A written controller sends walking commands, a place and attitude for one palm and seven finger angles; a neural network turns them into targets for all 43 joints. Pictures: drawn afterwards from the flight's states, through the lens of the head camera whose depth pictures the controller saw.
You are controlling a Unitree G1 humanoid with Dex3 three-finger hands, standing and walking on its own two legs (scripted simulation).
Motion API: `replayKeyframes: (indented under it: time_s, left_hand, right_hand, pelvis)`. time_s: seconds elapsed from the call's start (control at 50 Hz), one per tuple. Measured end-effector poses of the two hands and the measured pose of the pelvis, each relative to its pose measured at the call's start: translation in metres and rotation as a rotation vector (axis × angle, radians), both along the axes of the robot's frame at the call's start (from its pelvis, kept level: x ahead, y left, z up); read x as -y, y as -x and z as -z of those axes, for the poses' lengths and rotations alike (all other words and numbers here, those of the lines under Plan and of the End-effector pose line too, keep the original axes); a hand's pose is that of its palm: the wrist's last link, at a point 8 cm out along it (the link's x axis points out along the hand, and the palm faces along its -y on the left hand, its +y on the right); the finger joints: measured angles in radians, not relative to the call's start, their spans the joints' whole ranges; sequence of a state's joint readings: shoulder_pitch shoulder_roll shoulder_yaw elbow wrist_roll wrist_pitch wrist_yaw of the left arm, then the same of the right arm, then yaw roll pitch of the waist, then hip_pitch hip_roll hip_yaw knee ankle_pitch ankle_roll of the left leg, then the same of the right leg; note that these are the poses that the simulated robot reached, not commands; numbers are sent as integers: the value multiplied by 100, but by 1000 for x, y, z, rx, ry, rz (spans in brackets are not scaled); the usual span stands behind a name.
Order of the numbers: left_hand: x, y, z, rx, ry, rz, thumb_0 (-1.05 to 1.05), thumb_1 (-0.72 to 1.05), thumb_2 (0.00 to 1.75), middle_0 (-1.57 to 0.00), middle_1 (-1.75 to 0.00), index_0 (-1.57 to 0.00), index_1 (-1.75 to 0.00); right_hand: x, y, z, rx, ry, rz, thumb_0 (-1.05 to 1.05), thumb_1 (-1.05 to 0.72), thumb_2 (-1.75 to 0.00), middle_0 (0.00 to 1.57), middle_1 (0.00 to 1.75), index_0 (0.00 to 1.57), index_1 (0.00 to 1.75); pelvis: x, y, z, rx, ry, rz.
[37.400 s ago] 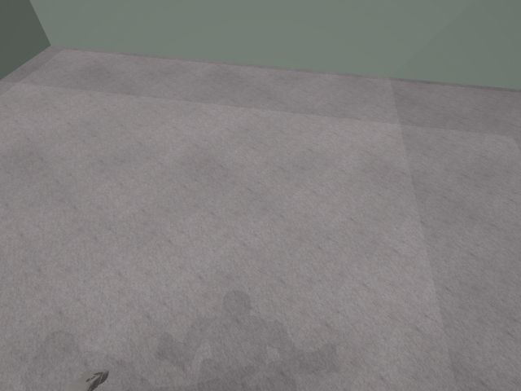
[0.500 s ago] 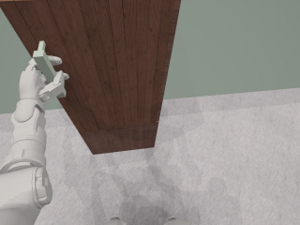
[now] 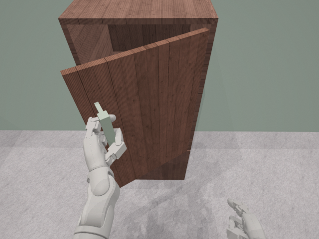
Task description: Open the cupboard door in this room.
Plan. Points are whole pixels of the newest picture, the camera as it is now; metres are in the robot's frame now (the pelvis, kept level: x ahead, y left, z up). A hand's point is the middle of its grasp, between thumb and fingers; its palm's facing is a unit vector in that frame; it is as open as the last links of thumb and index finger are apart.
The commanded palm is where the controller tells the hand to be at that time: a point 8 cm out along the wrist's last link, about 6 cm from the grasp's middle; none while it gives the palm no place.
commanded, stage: pull the door open along its arc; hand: left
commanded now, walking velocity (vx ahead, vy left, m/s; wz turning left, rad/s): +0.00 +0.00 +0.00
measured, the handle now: (107, 129) +0.37 +0.16 +0.08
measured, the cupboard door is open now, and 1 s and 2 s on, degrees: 32 44 49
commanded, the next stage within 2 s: open thumb and fingers to let go in 0.24 s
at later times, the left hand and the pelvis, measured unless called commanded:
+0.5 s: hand (145, 162) +0.28 +0.05 +0.08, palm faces +0.43 -0.90 -0.02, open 6.4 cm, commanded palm +0.23 +0.10 +0.08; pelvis -0.01 -0.04 +0.00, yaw +3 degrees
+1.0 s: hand (142, 159) +0.29 +0.06 +0.08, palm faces +0.40 -0.92 -0.02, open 14.0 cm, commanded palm +0.24 +0.10 +0.08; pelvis -0.01 -0.02 +0.00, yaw +2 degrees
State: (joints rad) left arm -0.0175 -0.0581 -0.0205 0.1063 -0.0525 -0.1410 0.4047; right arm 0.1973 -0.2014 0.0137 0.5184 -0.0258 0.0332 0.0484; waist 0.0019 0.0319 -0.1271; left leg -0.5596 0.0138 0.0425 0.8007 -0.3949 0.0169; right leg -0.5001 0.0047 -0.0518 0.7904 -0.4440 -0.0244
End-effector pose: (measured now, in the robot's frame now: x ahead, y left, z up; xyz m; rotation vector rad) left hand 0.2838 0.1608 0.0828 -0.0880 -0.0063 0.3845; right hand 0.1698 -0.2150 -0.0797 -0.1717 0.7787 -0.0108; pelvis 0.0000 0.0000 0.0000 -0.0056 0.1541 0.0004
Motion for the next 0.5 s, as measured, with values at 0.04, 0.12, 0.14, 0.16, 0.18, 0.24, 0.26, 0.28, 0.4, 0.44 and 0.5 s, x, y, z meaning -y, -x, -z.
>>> replayKeyframes:
  time_s: [0.04,0.12,0.14,0.16,0.18,0.24,0.26,0.28,0.4,0.44,0.5]
  left_hand:
    - [12,10,-1,-14,-10,-44,2,68,76,-32,-133,-34,-131]
    - [32,25,-4,-40,-61,-84,2,69,78,-30,-132,-33,-132]
    - [36,28,-4,-44,-78,-80,1,70,78,-31,-132,-33,-132]
    - [40,31,-4,-46,-85,-78,1,69,78,-31,-131,-32,-132]
    - [43,34,-4,-47,-91,-75,1,69,77,-31,-131,-32,-132]
    - [52,42,-5,-52,-95,-46,1,69,76,-31,-131,-32,-133]
    - [55,46,-5,-54,-92,-32,1,69,75,-31,-131,-32,-133]
    - [59,49,-5,-56,-92,-16,1,68,74,-31,-131,-33,-133]
    - [71,55,-5,-56,-101,-10,1,67,76,-33,-132,-34,-134]
    - [70,52,-4,-59,-96,-32,1,65,77,-34,-133,-35,-134]
    - [68,49,-3,-63,-88,-58,1,61,77,-36,-133,-37,-133]
  right_hand:
    - [-3,-6,-2,10,1,-24,1,-90,-90,20,30,20,30]
    - [-3,-10,-2,13,0,-46,1,-90,-90,20,30,20,30]
    - [-3,-10,-2,12,-1,-47,1,-90,-90,20,30,20,30]
    - [-1,-9,-1,10,-2,-46,1,-90,-90,20,30,20,30]
    - [0,-7,-1,6,-3,-44,1,-90,-90,20,30,20,30]
    - [7,-2,1,-5,-7,-34,1,-90,-90,20,30,20,30]
    - [9,0,1,-9,-9,-29,1,-90,-90,20,30,20,30]
    - [12,2,1,-11,-10,-23,1,-90,-90,20,30,20,30]
    - [30,11,7,-29,22,-4,1,-90,-90,20,30,20,30]
    - [35,13,9,-45,36,-4,1,-90,-90,20,30,20,30]
    - [40,14,10,-60,48,-2,2,-90,-90,20,30,20,30]
  pelvis:
    - [3,2,0,11,-1,-11]
    - [11,4,1,29,-4,-27]
    - [13,5,1,34,-5,-30]
    - [15,5,0,38,-6,-31]
    - [17,6,0,43,-7,-33]
    - [23,6,-1,57,-10,-36]
    - [25,5,-1,61,-11,-35]
    - [27,5,-2,66,-13,-35]
    - [35,7,-2,85,-17,-44]
    - [38,9,-2,85,-19,-46]
    - [41,10,-3,79,-23,-46]
